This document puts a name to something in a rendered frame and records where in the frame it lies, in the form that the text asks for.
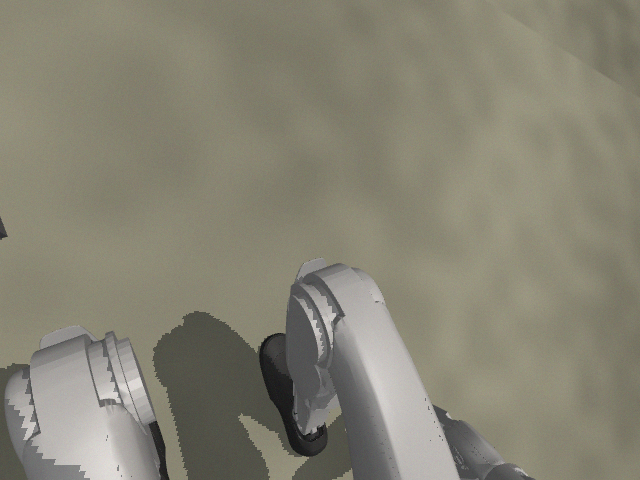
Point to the right robot foot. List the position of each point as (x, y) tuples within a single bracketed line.
[(279, 385)]

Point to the right robot arm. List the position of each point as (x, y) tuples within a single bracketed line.
[(507, 471)]

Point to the left robot foot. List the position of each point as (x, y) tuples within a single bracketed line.
[(160, 447)]

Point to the right robot hand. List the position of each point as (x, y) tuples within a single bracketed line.
[(468, 447)]

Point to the small box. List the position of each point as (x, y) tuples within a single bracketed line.
[(3, 233)]

